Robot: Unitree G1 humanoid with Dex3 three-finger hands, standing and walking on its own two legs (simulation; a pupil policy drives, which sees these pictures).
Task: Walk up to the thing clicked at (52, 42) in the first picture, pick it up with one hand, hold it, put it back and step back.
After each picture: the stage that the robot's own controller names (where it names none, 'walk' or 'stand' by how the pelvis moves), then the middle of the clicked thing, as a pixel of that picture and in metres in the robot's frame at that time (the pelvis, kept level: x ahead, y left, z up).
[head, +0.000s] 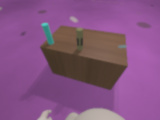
stand; (48, 34) +0.87 +0.55 -0.02
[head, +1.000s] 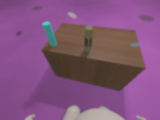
walk; (50, 35) +0.76 +0.44 +0.02
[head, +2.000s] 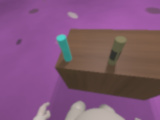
walk; (65, 49) +0.54 +0.25 +0.02
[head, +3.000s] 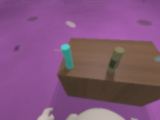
stand; (67, 57) +0.52 +0.23 -0.02
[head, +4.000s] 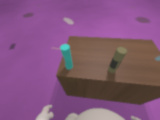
stand; (67, 58) +0.49 +0.22 -0.02
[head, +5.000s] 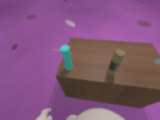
stand; (67, 59) +0.50 +0.22 -0.02
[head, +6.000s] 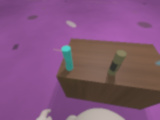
stand; (68, 59) +0.50 +0.21 -0.02
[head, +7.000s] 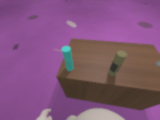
rise first; (68, 59) +0.49 +0.21 -0.02
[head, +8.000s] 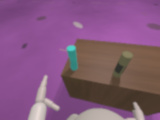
rise first; (72, 59) +0.50 +0.20 -0.02
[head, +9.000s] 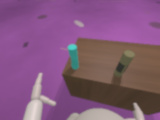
go down; (73, 58) +0.51 +0.19 -0.01
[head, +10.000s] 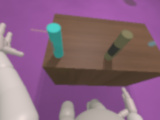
go down; (56, 43) +0.51 +0.19 +0.05
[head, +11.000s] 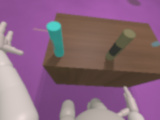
approach; (57, 42) +0.52 +0.19 +0.06
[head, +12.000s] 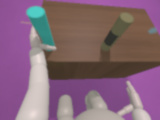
close; (44, 33) +0.54 +0.20 +0.10
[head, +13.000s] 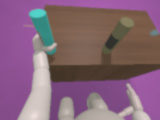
lift; (45, 36) +0.53 +0.21 +0.09
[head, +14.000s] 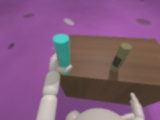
lift; (63, 57) +0.36 +0.17 +0.18
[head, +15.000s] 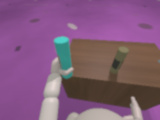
hold; (64, 60) +0.34 +0.17 +0.18
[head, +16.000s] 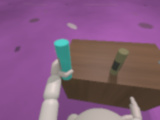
hold; (64, 62) +0.33 +0.17 +0.16
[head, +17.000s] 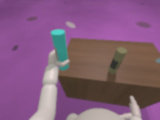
crouch; (61, 52) +0.39 +0.19 +0.18
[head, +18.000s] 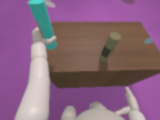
lower; (45, 28) +0.55 +0.21 +0.18
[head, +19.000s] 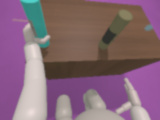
lower; (38, 26) +0.57 +0.21 +0.10
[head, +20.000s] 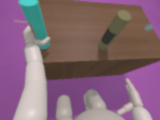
lower; (38, 28) +0.56 +0.21 +0.10
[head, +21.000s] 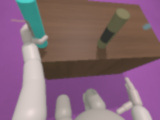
lower; (35, 26) +0.57 +0.22 +0.10
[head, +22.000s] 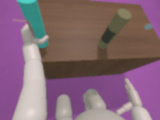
lower; (36, 27) +0.57 +0.22 +0.10
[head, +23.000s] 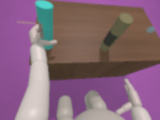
open; (46, 29) +0.56 +0.18 +0.09
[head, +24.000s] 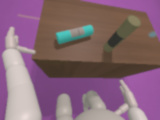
sink last; (75, 34) +0.60 +0.04 +0.00
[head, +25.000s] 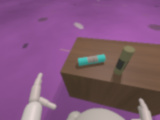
sink last; (91, 60) +0.57 +0.04 -0.05
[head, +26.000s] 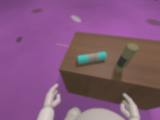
stand; (91, 57) +0.56 +0.02 -0.05
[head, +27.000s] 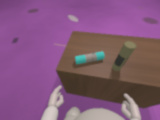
stand; (89, 57) +0.54 +0.03 -0.04
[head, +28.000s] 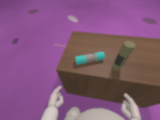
stand; (89, 58) +0.54 +0.03 -0.04
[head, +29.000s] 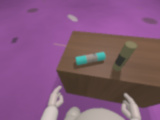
stand; (90, 58) +0.54 +0.02 -0.04
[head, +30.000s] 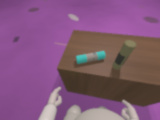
stand; (90, 57) +0.55 +0.02 -0.05
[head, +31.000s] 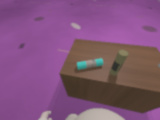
stand; (89, 63) +0.55 +0.03 -0.11
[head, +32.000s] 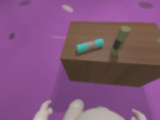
walk; (89, 45) +0.66 +0.03 -0.08
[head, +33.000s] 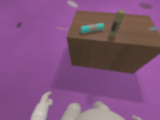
walk; (92, 28) +0.94 +0.02 -0.08
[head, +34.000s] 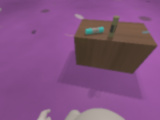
stand; (94, 30) +1.15 +0.02 -0.09
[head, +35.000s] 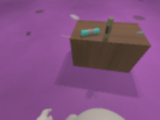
stand; (90, 32) +1.13 +0.04 -0.11
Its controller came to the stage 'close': yes
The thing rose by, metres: 0.19
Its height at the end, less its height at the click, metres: -0.09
